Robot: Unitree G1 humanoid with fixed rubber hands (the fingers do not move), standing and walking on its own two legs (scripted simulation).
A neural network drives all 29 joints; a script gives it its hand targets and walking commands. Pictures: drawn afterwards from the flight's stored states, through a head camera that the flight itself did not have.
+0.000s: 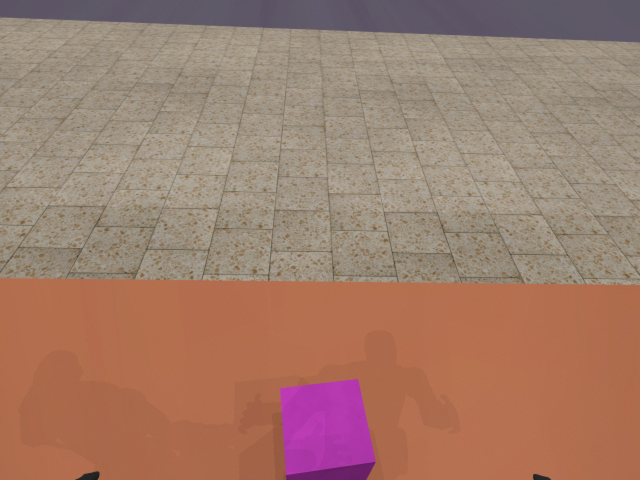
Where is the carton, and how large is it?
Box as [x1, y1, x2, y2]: [280, 379, 375, 479]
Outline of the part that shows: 357,379 280,388 286,479 365,479 367,477 375,460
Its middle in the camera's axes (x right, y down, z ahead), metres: +0.01 +0.55 +1.04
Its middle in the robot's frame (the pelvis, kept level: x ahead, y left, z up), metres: +0.38 -0.03 -0.66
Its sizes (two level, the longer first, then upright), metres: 0.210 0.200 0.250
